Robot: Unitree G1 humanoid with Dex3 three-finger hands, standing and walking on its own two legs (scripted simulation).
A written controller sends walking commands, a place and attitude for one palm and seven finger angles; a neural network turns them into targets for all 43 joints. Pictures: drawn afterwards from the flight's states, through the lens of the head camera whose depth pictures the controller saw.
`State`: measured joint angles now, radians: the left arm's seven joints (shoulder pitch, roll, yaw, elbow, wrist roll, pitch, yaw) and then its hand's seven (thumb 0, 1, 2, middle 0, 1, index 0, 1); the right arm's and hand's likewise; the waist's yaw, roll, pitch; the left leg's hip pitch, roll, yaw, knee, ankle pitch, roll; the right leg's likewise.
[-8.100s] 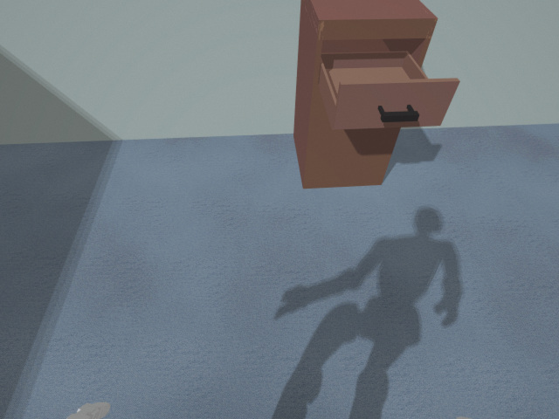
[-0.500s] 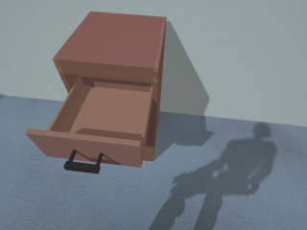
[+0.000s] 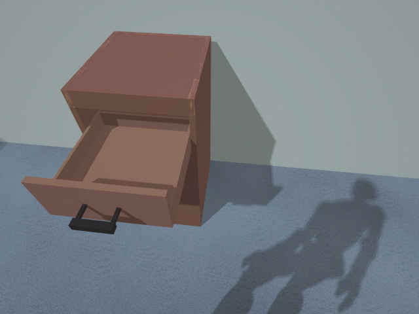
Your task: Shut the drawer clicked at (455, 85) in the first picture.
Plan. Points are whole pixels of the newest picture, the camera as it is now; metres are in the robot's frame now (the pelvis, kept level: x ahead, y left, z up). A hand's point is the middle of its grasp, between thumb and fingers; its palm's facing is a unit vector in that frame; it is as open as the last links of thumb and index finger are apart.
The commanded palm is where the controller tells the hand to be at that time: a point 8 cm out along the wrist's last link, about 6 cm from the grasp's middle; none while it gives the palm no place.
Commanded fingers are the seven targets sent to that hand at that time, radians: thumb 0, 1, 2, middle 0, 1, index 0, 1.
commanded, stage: come to a stop and stand still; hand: left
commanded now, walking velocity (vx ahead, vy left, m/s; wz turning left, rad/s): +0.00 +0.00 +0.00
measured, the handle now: (96, 218) +0.36 +0.31 -0.11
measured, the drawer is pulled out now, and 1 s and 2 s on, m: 0.30 0.30 0.30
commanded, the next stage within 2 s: look again from close up in 0.08 s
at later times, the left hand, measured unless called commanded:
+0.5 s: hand out of the picture -0.03 +0.20 -0.18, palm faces +0.05 -0.99 -0.15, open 7.3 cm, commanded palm none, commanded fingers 0.00 0.90 0.90 -0.20 -0.30 -0.20 -0.30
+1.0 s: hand out of the picture -0.06 +0.21 -0.18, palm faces +0.05 -0.99 -0.14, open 7.3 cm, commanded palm none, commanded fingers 0.00 0.90 0.90 -0.20 -0.30 -0.20 -0.30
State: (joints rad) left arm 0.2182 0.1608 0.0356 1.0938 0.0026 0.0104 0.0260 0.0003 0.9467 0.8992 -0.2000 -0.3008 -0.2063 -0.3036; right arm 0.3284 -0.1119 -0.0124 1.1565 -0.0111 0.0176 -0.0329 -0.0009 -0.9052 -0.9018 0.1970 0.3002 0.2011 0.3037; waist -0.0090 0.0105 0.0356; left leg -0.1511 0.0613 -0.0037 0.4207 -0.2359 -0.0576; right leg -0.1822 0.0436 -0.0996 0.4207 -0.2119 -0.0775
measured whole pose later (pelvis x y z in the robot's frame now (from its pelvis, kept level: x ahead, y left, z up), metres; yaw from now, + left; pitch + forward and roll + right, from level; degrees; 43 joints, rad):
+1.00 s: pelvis -0.02 +0.06 -0.01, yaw -2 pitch -2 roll +0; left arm 0.41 0.10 0.02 1.09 0.03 -0.01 0.02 0.01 0.91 0.90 -0.20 -0.30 -0.20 -0.30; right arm 0.37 -0.14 0.00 1.09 -0.02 0.00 -0.01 0.00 -0.90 -0.90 0.20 0.30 0.20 0.30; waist 0.01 0.00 0.00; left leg -0.24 -0.02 0.07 0.55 -0.29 0.04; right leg -0.27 -0.02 -0.04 0.53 -0.24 -0.01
